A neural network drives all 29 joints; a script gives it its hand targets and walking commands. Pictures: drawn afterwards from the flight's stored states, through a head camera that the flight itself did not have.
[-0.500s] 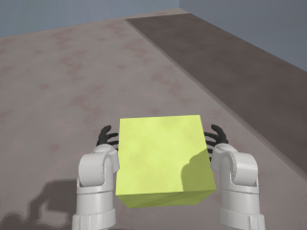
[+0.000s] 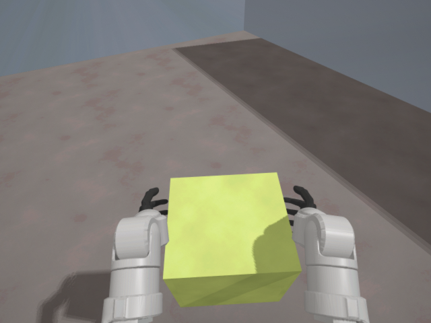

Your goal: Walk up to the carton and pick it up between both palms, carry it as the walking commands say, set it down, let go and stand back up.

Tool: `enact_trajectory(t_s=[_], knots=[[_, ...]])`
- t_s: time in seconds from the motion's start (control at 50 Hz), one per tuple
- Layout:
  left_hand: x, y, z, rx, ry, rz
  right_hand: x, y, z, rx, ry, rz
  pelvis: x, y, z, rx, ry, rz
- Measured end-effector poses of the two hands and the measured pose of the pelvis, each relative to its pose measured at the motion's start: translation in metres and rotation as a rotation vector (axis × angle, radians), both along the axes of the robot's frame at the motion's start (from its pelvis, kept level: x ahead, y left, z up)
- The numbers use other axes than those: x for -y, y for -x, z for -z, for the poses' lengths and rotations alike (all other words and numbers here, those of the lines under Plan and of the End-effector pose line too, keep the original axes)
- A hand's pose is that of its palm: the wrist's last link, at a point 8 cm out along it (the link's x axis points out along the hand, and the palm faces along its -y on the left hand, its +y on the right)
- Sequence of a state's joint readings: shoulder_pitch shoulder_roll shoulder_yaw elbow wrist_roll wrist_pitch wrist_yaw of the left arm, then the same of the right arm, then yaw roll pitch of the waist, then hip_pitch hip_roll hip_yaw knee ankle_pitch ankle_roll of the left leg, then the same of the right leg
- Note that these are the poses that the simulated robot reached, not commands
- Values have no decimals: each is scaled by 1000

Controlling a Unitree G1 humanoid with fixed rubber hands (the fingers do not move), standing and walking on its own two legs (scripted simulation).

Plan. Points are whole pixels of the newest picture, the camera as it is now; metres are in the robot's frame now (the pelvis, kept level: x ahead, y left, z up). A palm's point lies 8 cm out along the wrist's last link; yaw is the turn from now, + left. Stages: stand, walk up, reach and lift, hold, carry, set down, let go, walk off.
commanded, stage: carry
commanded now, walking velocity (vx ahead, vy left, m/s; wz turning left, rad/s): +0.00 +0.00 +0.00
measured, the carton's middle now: (227, 242) +0.30 -0.01 +0.00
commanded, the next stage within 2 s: none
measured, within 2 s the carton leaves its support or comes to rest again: neither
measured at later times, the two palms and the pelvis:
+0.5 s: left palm (160, 260) +0.23 +0.11 +0.06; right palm (330, 257) +0.22 -0.17 +0.07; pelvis -0.07 -0.02 +0.00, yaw +0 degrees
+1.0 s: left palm (180, 265) +0.21 +0.07 +0.08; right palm (369, 276) +0.18 -0.21 +0.09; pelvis -0.08 -0.03 +0.01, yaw -5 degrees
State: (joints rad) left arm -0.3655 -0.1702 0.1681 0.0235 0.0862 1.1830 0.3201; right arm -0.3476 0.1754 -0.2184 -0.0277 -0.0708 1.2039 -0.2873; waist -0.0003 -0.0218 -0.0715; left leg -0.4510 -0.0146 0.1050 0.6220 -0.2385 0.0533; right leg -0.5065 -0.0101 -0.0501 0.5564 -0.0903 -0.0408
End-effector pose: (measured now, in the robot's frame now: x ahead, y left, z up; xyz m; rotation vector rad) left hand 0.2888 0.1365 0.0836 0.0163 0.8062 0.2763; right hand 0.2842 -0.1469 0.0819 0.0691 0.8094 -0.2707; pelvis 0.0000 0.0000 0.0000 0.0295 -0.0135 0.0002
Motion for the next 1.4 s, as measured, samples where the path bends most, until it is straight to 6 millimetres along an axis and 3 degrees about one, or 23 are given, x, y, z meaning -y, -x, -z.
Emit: enact_trajectory(t_s=[0.2, 0.34, 0.5, 0.6, 0.8, 1.0, 1.2, 1.32, 1.4], knots=[[9, 21, 12, 24, 2, 3, 9, 22, 12, 25, -19, 24, 5, 25, 13, 18, -4, -6], [10, 44, 31, -40, -23, -30, 13, 38, 41, -39, -54, -58, 18, 39, 11, 7, -18, -20], [25, 58, 24, -8, 55, 11, 24, 62, 10, -11, 48, 15, 19, 69, -1, -51, -9, -8], [29, 66, 11, 20, 24, 37, 29, 71, -1, 24, 27, 33, 19, 73, -1, -26, -14, 20], [40, 76, -7, 0, -21, 54, 39, 91, -2, 4, 16, 20, 26, 71, -6, -2, -21, 32], [63, 79, 0, 4, 13, 113, 62, 104, -11, 8, 37, 91, 34, 82, -7, 11, -32, 79], [82, 77, 13, -18, -15, 126, 79, 111, 15, -11, 9, 104, 46, 86, 4, 34, -45, 110], [93, 75, 30, -13, -32, 116, 92, 104, 36, 1, -21, 96, 60, 90, 16, 29, -43, 98], [108, 77, 49, -41, 20, 170, 108, 118, 43, -25, -24, 107, 71, 103, 13, 5, -24, 161]])
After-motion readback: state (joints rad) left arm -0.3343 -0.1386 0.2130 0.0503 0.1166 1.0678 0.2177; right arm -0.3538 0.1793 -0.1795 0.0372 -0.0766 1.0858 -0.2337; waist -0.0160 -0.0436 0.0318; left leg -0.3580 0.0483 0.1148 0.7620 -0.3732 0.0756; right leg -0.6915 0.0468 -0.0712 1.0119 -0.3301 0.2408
